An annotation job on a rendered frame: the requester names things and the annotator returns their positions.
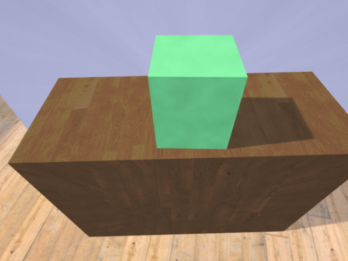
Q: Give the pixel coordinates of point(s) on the pedestal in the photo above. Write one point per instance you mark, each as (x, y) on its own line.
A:
(91, 151)

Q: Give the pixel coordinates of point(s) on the carton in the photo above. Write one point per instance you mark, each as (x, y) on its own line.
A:
(196, 84)

